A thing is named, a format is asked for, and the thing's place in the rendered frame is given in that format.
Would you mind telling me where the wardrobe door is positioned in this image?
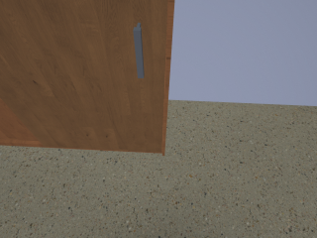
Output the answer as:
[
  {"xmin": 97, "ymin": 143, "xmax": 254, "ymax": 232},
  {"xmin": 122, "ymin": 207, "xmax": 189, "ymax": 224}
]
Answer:
[
  {"xmin": 0, "ymin": 98, "xmax": 39, "ymax": 141},
  {"xmin": 0, "ymin": 0, "xmax": 168, "ymax": 153}
]

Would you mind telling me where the handle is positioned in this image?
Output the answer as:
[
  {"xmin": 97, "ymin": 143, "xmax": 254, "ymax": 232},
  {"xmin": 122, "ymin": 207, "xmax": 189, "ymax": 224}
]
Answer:
[{"xmin": 133, "ymin": 23, "xmax": 145, "ymax": 78}]

